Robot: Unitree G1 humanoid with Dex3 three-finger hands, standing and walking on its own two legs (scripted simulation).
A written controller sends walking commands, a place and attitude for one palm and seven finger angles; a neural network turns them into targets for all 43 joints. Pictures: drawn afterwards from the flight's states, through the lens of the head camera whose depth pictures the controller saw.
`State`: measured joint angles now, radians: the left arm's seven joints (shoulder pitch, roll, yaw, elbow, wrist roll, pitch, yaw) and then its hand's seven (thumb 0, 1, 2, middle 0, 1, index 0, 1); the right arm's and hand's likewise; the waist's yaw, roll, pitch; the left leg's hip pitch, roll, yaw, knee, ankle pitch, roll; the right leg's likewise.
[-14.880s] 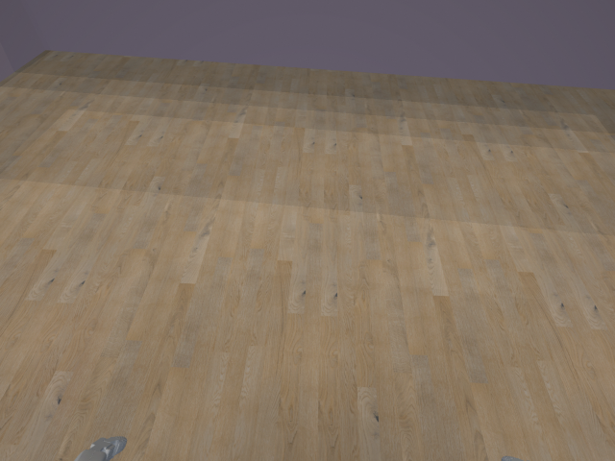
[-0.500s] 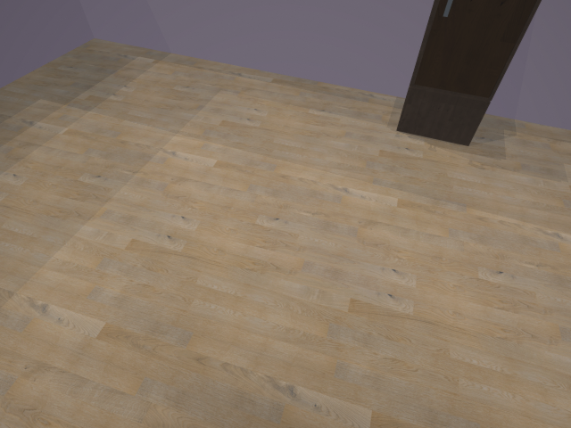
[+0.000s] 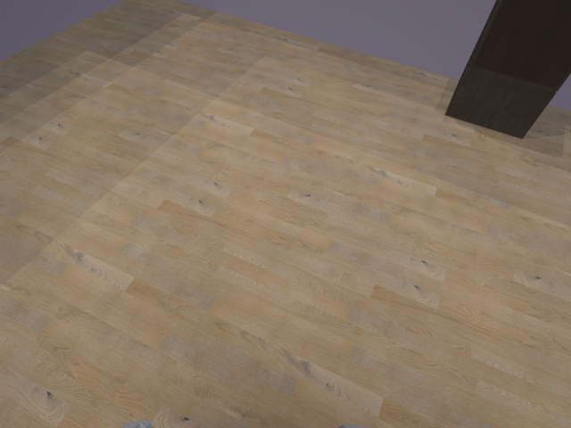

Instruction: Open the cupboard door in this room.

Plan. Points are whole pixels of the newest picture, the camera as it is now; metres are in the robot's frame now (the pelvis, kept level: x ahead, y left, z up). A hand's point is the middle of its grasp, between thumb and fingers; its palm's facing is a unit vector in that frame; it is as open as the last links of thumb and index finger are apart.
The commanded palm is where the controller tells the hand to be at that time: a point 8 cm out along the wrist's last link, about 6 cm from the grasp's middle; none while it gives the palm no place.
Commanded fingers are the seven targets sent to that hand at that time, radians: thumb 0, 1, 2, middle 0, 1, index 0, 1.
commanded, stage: stand and wait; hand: left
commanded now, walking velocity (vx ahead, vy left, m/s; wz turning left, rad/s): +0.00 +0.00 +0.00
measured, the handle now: out of the picture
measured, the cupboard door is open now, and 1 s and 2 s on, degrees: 0 0 0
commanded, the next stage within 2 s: turn or walk to find it in 0.14 s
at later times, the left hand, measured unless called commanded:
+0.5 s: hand out of the picture -0.04 +0.13 -0.17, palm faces +0.13 -0.96 -0.23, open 7.3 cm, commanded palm none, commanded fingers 0.00 0.90 0.90 -0.20 -0.30 -0.20 -0.30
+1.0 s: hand out of the picture -0.05 +0.18 -0.19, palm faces +0.25 -0.94 -0.22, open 7.4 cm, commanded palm none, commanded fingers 0.00 0.90 0.90 -0.20 -0.30 -0.20 -0.30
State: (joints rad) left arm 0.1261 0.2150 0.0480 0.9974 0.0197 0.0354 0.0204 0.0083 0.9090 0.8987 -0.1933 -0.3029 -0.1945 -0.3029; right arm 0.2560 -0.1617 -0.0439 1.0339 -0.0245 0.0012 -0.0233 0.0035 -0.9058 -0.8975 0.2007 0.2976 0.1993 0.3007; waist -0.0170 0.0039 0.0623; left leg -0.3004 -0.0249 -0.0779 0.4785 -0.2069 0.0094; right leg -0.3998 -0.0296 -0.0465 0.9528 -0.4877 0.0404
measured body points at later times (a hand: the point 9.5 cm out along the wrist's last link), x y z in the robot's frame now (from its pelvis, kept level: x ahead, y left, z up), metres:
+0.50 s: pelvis -0.01 -0.05 +0.00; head +0.03 -0.06 +0.45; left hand -0.04 +0.18 -0.15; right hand +0.06 -0.29 -0.16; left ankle -0.05 +0.09 -0.72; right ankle -0.02 -0.14 -0.74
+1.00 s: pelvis -0.04 -0.01 -0.01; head -0.02 +0.00 +0.44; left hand -0.06 +0.23 -0.17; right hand +0.06 -0.24 -0.16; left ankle -0.06 +0.09 -0.73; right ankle -0.02 -0.14 -0.74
